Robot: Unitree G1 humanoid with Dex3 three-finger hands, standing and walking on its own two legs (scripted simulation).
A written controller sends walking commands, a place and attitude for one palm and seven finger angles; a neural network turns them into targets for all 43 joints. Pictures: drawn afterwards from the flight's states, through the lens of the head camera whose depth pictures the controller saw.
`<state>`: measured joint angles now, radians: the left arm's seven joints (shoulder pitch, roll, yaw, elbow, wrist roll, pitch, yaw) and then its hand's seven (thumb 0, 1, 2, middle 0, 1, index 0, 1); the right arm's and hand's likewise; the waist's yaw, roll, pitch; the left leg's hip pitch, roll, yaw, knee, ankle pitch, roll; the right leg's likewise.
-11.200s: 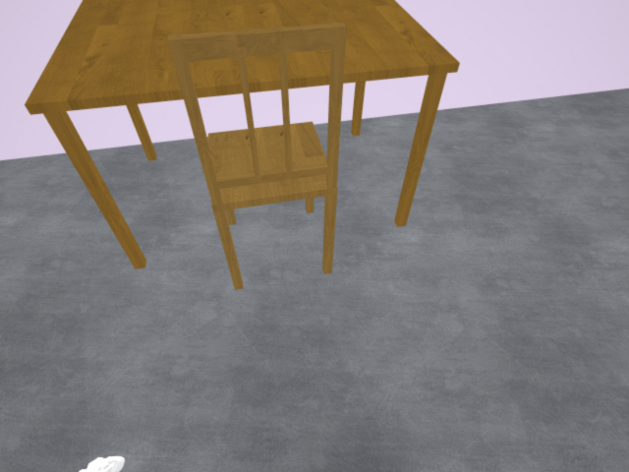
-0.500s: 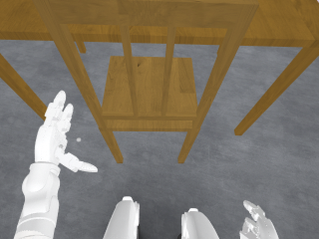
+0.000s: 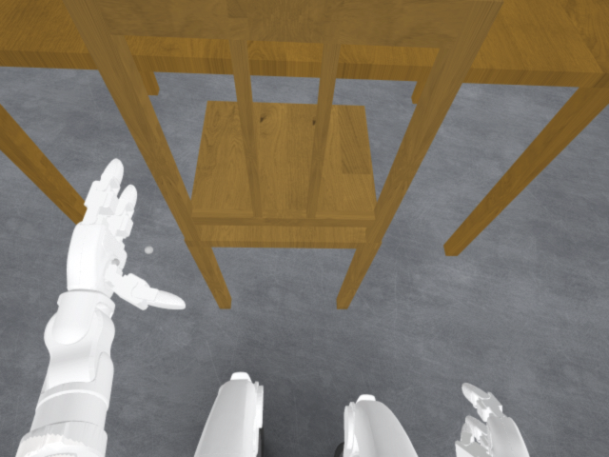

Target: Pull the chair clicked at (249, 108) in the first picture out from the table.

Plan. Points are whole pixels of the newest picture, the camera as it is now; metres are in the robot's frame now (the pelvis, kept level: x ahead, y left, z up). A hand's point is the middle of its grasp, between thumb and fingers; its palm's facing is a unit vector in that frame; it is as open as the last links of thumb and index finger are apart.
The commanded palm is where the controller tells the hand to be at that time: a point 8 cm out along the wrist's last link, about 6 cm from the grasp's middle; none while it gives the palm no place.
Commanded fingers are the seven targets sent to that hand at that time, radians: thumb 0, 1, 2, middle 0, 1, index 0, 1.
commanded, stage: push the fingers through the gap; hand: left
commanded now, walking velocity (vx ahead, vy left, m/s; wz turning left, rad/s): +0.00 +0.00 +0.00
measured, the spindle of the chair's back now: (250, 149) +0.50 +0.10 +0.06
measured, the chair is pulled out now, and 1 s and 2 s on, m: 0.00 0.00 0.00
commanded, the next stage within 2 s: hook a spindle and tug to test in 1.36 s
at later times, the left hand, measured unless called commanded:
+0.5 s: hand (158, 212) +0.41 +0.21 +0.03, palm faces +0.04 -1.00 -0.04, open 16.9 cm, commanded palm +0.39 +0.26 +0.03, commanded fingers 0.00 -0.50 0.30 -0.06 -0.08 -0.06 -0.08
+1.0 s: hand (162, 183) +0.46 +0.22 +0.03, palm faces +0.06 -1.00 -0.03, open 16.9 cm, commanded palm +0.44 +0.26 +0.03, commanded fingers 0.00 -0.50 0.30 -0.06 -0.08 -0.06 -0.08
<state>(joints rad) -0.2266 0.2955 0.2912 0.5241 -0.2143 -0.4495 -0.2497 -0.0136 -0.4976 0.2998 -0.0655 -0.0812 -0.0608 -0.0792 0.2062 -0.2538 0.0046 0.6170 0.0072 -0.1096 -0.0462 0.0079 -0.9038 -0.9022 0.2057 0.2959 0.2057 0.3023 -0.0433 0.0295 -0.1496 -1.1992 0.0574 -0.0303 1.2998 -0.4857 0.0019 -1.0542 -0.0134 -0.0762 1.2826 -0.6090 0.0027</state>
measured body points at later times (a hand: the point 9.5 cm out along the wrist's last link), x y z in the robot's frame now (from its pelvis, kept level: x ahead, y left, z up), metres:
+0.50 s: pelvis +0.00 +0.00 +0.00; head +0.13 +0.02 +0.43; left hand +0.40 +0.26 +0.03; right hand +0.10 -0.26 -0.11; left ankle +0.06 +0.12 -0.62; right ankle +0.00 -0.13 -0.62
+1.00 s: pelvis +0.00 +0.00 -0.01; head +0.14 +0.02 +0.42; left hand +0.45 +0.27 +0.03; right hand +0.06 -0.27 -0.12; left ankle +0.06 +0.12 -0.62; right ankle +0.00 -0.13 -0.62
